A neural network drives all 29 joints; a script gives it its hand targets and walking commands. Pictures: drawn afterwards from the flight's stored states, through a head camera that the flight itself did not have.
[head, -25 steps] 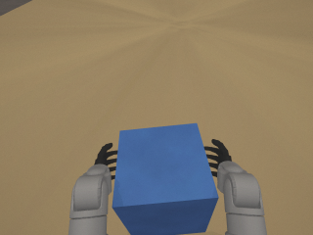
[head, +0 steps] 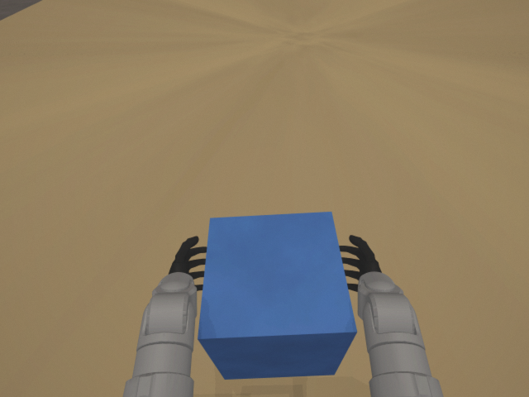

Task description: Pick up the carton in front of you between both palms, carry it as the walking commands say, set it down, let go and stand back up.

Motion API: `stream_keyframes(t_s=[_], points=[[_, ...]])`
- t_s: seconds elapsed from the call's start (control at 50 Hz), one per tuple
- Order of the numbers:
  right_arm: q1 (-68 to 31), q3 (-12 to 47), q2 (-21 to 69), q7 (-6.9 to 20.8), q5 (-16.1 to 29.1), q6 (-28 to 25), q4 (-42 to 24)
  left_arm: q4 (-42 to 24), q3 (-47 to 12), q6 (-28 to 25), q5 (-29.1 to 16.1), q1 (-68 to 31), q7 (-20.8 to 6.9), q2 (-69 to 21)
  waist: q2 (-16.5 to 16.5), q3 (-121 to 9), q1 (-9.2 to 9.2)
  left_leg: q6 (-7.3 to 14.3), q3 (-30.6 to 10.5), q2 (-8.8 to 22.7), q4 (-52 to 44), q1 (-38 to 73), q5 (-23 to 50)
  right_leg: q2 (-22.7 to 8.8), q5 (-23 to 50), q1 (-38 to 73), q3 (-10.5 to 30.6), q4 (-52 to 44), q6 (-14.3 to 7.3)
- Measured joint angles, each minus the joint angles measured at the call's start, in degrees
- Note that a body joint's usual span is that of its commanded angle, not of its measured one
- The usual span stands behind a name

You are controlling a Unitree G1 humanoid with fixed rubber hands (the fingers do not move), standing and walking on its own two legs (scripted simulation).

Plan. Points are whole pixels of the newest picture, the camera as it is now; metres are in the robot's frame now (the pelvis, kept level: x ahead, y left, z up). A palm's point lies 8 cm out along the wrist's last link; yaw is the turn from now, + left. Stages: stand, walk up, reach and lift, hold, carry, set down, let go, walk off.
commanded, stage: carry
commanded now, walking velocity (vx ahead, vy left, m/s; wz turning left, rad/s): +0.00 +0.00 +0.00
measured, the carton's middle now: (275, 300) +0.31 -0.01 -0.06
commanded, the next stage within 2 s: hold in 0.28 s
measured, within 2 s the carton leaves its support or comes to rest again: neither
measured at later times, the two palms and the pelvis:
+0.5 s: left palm (204, 281) +0.29 +0.11 +0.04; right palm (400, 304) +0.25 -0.18 +0.04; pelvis -0.01 +0.00 +0.01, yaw -7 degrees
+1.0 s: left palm (196, 266) +0.31 +0.12 +0.05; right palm (390, 302) +0.25 -0.17 +0.05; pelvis +0.00 +0.04 +0.01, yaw -12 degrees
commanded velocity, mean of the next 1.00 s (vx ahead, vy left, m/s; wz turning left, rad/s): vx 0.00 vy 0.00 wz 0.00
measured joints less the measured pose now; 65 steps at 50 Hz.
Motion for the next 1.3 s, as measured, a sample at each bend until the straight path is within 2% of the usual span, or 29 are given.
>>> stream_keyframes(t_s=[0.08, 0.18, 0.28, 0.32, 0.38, 0.44, 0.52, 0.62, 0.74, 1.02, 1.3], points=[[-0.3, -0.2, 0.1, -0.3, 0.5, -1.4, -0.5, -0.7, 0.2, -1.5, -0.6, -0.2, 0.3, -0.1, -0.1, 0.6, 0.12, 0.0, -0.1, 0.1, -0.2, -0.5, 0.4, 0.0, 0.1, -0.7, 0.0, 0.4, -0.1], [1.0, 1.1, -0.2, -0.7, 1.9, 0.1, -3.9, -4.1, -1.2, -0.1, -2.2, 1.2, 0.7, 0.3, -0.2, 0.6, 0.33, -0.1, -0.1, 0.1, 0.0, -0.9, 0.5, 0.0, -0.1, -1.3, 0.0, 0.9, -0.2], [2.0, 1.8, -0.4, -0.7, 2.0, 1.5, -4.4, -4.6, -1.9, 1.1, -2.3, 2.1, 0.6, 0.5, -0.2, 0.2, 0.38, -0.3, -0.2, 0.2, 0.3, -0.9, 0.3, 0.0, -0.4, -1.2, 0.0, 1.2, -0.3], [1.8, 1.7, -0.3, -0.3, 1.6, 0.5, -3.4, -5.8, -1.9, 1.0, -2.4, 2.8, 0.4, 0.6, -0.9, 3.3, 0.67, -0.4, -3.2, -1.5, -2.2, 2.8, 1.6, 0.8, 0.6, 1.7, 2.6, -0.3, -1.5], [1.8, 2.3, -0.4, -0.1, 1.2, -0.9, -2.0, -7.9, -2.4, 0.3, -2.7, 4.5, 0.2, 0.9, -1.8, 6.5, 1.72, -1.9, -9.1, -3.1, -6.2, 8.0, 2.6, 2.1, 2.7, 5.3, 6.0, -4.0, -0.7], [1.8, 1.8, -0.4, 0.7, 1.6, -1.4, -1.4, -7.4, -2.7, -0.2, -2.3, 4.4, 0.2, 0.9, -1.8, 8.0, 1.15, -3.2, -12.3, -3.4, -8.1, 10.9, 3.1, 3.4, 4.7, 7.5, 8.4, -6.7, -0.7], [1.7, 0.6, -0.4, 0.4, 1.9, -1.7, -1.0, -5.1, -2.7, -0.7, -1.0, 2.6, 0.0, 0.5, -2.5, 8.7, -0.03, -3.6, -12.0, -3.7, -8.7, 12.7, 2.7, 3.6, 5.6, 8.5, 10.6, -7.4, -0.4], [0.8, -0.4, -0.2, 0.8, 1.6, -1.7, 0.3, -2.8, -1.3, -1.0, 0.5, 0.7, -0.4, 0.1, -2.8, 8.8, 0.13, -3.1, -12.3, -4.4, -8.9, 14.0, 2.3, 3.8, 6.2, 8.9, 13.4, -7.6, 0.2], [-0.5, -1.2, 0.1, 1.4, 0.7, -1.9, 2.1, -1.8, 0.2, -1.0, 1.0, -0.2, -0.9, -0.1, -3.1, 8.5, 0.33, -2.1, -11.9, -5.4, -9.1, 14.5, 2.1, 3.2, 6.5, 9.0, 15.0, -7.9, 1.0], [-1.9, -2.9, 0.5, 2.1, -0.6, -1.8, 3.8, -1.2, 1.1, -0.5, 1.0, -0.9, -1.7, -0.2, -3.3, 7.4, 0.76, -0.9, -11.3, -6.7, -9.9, 15.0, 1.9, 2.5, 6.9, 9.5, 17.4, -9.5, 1.3], [-1.4, -2.1, 0.3, 1.9, -0.6, -1.1, 2.6, -1.5, 1.0, -0.7, 0.7, -0.6, -1.8, -0.1, -2.9, 7.3, 0.55, -1.6, -12.8, -6.6, -10.9, 15.2, 2.0, 3.1, 6.9, 9.6, 17.2, -10.2, 1.4]])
